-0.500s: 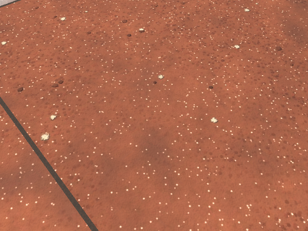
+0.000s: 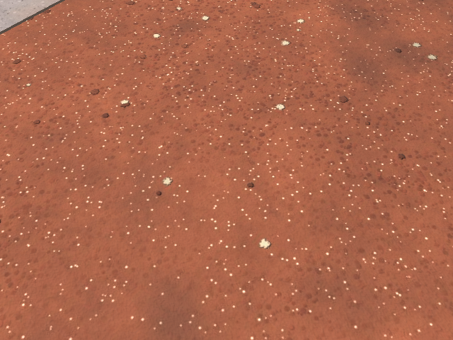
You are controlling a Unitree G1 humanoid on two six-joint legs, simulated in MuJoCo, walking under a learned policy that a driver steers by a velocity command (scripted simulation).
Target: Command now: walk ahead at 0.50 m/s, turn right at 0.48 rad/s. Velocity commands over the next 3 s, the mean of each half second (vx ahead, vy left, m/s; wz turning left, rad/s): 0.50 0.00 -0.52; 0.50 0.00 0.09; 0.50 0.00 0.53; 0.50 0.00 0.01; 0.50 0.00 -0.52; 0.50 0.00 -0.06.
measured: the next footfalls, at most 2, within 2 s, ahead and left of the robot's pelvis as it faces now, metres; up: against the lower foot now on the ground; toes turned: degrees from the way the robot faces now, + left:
left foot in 0.38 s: +0.40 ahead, +0.10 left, +0.00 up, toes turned -16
right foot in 0.84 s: +0.54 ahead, -0.17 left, +0.00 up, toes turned -17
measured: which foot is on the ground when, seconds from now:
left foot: up 0.00-0.36, down 0.38-0.86, up 0.88-1.00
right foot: down 0.00-0.38, up 0.40-0.82, down 0.84-1.00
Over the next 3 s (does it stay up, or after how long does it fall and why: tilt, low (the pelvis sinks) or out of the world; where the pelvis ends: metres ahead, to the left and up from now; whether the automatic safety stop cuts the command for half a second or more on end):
stays up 1.56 -0.11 0.00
